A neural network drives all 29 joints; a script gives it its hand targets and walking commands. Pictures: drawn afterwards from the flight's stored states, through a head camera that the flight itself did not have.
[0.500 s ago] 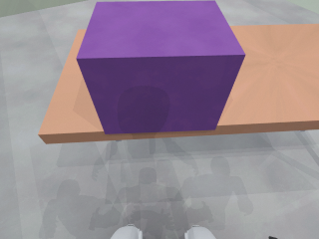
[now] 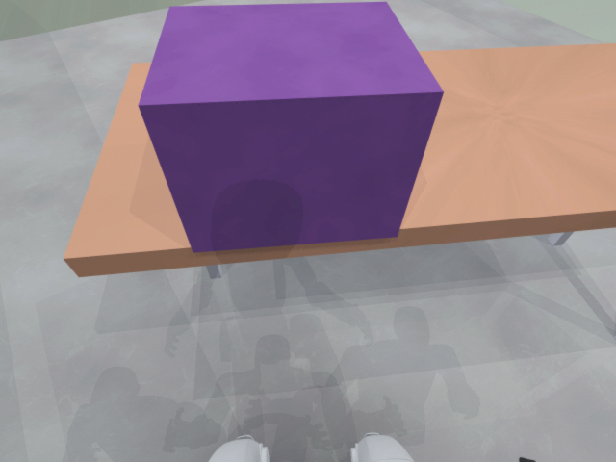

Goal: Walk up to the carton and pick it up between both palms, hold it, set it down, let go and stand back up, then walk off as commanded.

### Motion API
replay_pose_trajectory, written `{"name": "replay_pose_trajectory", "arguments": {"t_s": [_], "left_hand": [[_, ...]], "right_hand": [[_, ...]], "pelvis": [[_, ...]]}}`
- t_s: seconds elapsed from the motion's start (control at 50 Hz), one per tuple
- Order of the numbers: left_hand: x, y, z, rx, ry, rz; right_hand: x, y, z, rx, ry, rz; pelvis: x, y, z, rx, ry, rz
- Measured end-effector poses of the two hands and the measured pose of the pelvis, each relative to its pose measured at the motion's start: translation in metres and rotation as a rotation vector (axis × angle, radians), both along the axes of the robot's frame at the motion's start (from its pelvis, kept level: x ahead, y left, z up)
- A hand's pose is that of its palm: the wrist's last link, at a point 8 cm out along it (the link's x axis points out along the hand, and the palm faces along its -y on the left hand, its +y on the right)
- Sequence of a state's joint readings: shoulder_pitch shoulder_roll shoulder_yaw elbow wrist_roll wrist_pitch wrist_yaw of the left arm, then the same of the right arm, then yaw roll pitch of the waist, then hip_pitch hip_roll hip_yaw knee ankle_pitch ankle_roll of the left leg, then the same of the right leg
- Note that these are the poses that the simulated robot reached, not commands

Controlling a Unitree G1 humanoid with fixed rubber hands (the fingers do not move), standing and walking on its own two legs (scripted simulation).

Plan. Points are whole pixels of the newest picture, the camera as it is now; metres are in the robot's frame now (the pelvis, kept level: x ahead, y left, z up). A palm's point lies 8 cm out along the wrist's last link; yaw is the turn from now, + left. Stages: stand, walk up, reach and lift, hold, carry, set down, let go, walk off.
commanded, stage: walk up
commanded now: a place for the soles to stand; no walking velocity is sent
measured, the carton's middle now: (289, 127) +0.50 +0.01 +0.17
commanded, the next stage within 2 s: reach and lift in 1.14 s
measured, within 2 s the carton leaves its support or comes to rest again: neither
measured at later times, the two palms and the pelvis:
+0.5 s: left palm out of the picture +0.06 +0.31 -0.10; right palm out of the picture +0.08 -0.31 -0.10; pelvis +0.00 -0.01 +0.00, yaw -1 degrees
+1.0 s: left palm out of the picture +0.09 +0.32 -0.11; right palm out of the picture +0.09 -0.31 -0.10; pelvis +0.02 +0.00 +0.00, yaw -1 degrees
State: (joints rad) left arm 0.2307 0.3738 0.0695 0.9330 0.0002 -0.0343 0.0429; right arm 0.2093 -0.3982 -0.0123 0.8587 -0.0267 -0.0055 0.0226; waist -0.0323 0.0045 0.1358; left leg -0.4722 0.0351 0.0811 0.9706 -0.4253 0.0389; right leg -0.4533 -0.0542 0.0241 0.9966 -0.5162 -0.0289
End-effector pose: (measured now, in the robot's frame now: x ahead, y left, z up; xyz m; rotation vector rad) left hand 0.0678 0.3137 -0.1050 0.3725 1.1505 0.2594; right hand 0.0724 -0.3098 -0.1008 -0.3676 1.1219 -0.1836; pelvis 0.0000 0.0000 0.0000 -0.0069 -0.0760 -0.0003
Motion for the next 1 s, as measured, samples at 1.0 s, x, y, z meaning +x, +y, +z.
{"name": "replay_pose_trajectory", "arguments": {"t_s": [1.0], "left_hand": [[0.021,0.002,0.000,0.002,0.015,0.001]], "right_hand": [[0.022,0.002,-0.001,0.002,0.010,0.011]], "pelvis": [[0.019,0.001,0.001,0.004,0.037,-0.014]]}}
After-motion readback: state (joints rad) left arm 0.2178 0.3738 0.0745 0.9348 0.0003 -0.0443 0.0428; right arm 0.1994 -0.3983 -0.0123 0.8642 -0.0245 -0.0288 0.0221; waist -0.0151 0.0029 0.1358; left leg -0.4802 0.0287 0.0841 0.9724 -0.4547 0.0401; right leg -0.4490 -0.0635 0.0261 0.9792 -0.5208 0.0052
